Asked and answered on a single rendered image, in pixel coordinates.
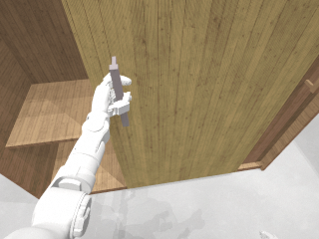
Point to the left robot hand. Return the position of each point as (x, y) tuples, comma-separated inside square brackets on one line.
[(104, 99)]

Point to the robot left forearm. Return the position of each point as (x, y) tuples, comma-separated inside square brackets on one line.
[(80, 169)]

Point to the handle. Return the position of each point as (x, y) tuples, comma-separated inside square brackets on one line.
[(315, 88), (118, 88)]

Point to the left robot upper arm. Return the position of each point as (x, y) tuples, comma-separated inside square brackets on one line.
[(62, 214)]

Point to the wardrobe door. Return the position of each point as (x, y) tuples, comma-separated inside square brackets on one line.
[(208, 77), (297, 102)]

